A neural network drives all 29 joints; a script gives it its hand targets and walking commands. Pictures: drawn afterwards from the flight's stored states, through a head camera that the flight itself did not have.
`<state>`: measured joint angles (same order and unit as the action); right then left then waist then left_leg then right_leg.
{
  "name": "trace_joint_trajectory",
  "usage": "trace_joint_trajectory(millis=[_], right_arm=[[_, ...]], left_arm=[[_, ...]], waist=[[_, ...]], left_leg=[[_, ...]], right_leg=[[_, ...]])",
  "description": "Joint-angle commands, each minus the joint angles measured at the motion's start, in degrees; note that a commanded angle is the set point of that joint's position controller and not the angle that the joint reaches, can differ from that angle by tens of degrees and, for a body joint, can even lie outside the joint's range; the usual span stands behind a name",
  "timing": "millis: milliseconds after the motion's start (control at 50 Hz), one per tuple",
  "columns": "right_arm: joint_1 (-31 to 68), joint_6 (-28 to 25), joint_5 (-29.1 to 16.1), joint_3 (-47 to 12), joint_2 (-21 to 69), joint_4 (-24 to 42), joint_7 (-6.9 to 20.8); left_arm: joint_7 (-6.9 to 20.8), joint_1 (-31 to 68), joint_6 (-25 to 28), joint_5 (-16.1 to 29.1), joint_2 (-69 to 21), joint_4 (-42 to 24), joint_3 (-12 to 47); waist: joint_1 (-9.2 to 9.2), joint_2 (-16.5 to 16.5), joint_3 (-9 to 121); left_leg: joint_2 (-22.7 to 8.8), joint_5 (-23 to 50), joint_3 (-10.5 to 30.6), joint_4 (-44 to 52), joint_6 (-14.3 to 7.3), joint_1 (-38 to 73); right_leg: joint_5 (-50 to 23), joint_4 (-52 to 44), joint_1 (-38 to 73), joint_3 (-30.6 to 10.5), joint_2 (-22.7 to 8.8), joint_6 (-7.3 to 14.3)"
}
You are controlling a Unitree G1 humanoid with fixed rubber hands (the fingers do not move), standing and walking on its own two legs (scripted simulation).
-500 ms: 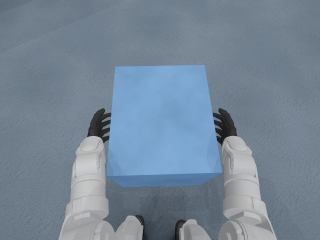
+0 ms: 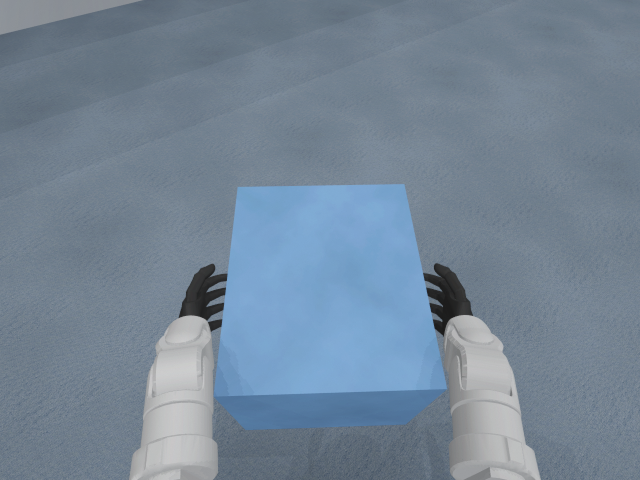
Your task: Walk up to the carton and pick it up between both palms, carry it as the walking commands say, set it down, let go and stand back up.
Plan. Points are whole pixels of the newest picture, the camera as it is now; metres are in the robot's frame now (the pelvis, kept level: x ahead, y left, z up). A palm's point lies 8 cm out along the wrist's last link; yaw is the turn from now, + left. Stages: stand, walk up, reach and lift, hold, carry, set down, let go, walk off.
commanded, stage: reach and lift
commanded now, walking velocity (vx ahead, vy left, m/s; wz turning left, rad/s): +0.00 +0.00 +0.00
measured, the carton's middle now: (323, 308) +0.38 +0.02 -0.06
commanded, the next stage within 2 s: hold in 1.72 s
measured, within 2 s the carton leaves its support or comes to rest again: neither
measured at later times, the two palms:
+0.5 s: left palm (178, 318) +0.29 +0.19 +0.06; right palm (470, 319) +0.31 -0.15 +0.06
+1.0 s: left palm (188, 314) +0.30 +0.18 +0.06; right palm (482, 327) +0.30 -0.16 +0.06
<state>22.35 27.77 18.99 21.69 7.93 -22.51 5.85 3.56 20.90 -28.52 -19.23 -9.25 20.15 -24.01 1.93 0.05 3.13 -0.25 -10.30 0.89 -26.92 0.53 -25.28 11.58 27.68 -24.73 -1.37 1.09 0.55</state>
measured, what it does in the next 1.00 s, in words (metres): stands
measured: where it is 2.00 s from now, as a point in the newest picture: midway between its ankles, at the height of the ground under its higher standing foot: outside the picture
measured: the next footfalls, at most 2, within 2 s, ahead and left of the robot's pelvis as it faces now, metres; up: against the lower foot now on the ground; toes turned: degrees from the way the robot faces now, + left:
none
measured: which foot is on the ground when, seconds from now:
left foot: down 0.00-1.00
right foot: down 0.00-1.00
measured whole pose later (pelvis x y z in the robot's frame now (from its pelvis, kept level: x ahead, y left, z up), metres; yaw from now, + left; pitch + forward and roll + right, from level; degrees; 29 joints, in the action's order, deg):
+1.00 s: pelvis +0.01 +0.01 +0.01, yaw +0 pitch -6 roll +0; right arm 13.7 41.6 16.7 15.8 7.9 -8.5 5.4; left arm 2.8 13.5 -41.9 -16.3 -8.3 8.4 -16.0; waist -0.2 0.3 -2.3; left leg 0.5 -8.5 0.7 -16.6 -0.1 -2.6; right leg 10.0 17.8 -2.3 -1.9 0.2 0.0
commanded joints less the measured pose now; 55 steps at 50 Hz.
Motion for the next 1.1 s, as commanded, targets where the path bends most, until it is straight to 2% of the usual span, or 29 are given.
trace_joint_trajectory(millis=[0,320,560,1080], right_arm=[[26.6,-0.5,-10.5,-31.8,49.1,-1.8,13.1],[24.4,6.0,-13.4,-34.9,47.2,5.9,12.7],[22.4,10.6,-14.2,-35.8,45.7,9.6,11.7],[16.5,12.3,-15.6,-38.4,42.2,17.3,9.6]], left_arm=[[14.0,27.6,0.1,11.4,-48.9,2.5,34.0],[12.6,24.8,-7.0,15.0,-48.2,-5.6,38.6],[12.1,22.9,-11.7,16.4,-46.5,-9.4,38.8],[10.6,17.2,-12.2,16.9,-43.7,-14.9,41.7]], waist=[[-0.1,0.4,21.9],[-0.22,-0.3,13.7],[-0.88,0.1,6.3],[-2.15,0.0,9.1]], left_leg=[[5.4,12.3,1.3,2.6,-0.7,15.2],[5.2,10.6,2.3,8.9,-0.4,25.8],[5.5,6.1,1.6,11.4,-0.4,26.9],[5.9,14.3,2.4,11.2,-0.5,28.4]], right_leg=[[-12.5,-4.6,12.8,-2.1,4.0,0.1],[-8.6,-9.8,18.4,-1.8,3.6,0.7],[-5.3,-12.2,20.6,-2.6,3.5,1.0],[-13.8,-12.3,24.1,-2.4,4.2,-0.2]])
